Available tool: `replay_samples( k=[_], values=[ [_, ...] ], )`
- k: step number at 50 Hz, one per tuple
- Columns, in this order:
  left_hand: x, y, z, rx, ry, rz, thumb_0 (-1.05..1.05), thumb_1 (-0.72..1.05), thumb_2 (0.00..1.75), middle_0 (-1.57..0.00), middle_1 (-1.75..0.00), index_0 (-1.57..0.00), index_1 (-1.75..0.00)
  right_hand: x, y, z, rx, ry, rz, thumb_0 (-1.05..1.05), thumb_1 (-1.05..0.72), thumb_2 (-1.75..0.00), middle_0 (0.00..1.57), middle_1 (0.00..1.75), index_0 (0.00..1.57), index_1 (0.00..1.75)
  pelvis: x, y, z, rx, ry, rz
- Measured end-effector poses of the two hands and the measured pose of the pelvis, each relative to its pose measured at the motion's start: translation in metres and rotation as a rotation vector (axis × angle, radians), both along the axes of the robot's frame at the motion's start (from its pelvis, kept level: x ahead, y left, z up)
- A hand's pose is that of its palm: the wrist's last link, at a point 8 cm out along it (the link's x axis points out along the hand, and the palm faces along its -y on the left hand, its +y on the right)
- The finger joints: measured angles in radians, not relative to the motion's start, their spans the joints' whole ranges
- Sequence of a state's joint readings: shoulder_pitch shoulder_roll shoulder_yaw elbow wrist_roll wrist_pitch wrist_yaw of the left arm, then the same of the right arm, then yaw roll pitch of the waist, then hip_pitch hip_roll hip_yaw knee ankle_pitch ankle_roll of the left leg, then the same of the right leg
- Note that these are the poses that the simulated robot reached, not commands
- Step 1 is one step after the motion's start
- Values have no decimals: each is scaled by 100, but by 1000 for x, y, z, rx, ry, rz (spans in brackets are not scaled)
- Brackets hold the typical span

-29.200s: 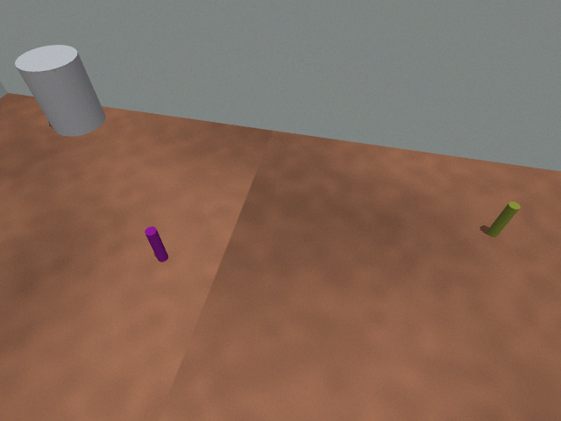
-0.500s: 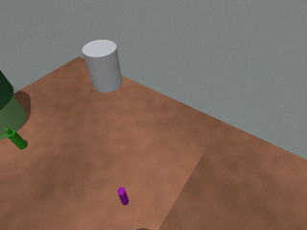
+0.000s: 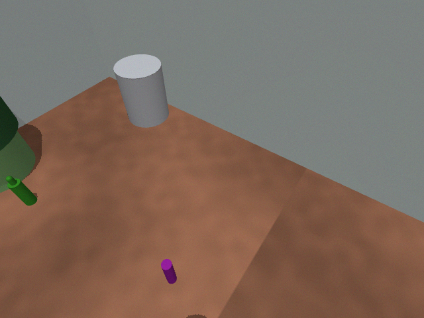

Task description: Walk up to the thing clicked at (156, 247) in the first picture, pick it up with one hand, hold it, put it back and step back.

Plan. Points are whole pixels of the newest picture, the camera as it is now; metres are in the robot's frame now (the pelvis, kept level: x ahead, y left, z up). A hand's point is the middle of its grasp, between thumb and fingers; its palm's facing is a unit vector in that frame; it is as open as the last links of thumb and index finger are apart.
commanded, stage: stand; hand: left
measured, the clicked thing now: (169, 272) +0.42 +0.20 -0.69
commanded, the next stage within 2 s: step back in 0.06 s
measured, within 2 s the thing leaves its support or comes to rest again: neither
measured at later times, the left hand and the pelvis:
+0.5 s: hand out of the picture +0.09 +0.30 -0.18, palm faces -0.02 -0.93 -0.36, open 7.4 cm; pelvis -0.07 +0.04 -0.02, yaw +1 degrees
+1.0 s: hand out of the picture -0.06 +0.30 -0.16, palm faces -0.03 -0.92 -0.40, open 7.4 cm; pelvis -0.17 +0.04 -0.02, yaw +0 degrees
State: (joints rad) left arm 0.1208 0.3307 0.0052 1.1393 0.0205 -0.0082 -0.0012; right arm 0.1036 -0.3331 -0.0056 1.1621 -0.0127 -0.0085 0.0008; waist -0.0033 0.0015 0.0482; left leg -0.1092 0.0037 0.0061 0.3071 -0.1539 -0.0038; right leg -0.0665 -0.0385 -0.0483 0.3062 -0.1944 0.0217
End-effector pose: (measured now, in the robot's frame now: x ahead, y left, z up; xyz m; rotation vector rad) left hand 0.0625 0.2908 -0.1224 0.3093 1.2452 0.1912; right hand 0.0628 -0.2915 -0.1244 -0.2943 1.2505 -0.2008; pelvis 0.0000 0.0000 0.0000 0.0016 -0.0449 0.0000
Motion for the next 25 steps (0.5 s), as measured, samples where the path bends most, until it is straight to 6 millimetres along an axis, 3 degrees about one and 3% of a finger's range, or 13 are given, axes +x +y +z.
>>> replay_samples(
  k=[5,13,20,25],
  values=[
    [-1,1,-1,-3,-2,18,1,91,89,-20,-30,-20,-30,0,-3,-1,3,4,-6,0,-91,-90,20,30,21,30,-2,-1,-2,-3,7,4],
    [3,25,-9,34,-42,17,1,90,89,-20,-30,-21,-30,-6,-15,-5,-51,-14,-3,0,-91,-90,20,30,21,30,-30,9,-17,-18,6,20],
    [26,54,-26,33,-132,-21,1,90,89,-20,-30,-21,-30,-42,-1,-4,-114,14,8,0,-91,-90,20,30,20,30,-50,35,-34,-14,13,28],
    [20,55,-23,25,-141,-42,1,91,89,-20,-30,-20,-30,-69,15,4,-114,45,8,0,-91,-90,20,30,21,30,-67,41,-25,-22,27,20]
  ],
)
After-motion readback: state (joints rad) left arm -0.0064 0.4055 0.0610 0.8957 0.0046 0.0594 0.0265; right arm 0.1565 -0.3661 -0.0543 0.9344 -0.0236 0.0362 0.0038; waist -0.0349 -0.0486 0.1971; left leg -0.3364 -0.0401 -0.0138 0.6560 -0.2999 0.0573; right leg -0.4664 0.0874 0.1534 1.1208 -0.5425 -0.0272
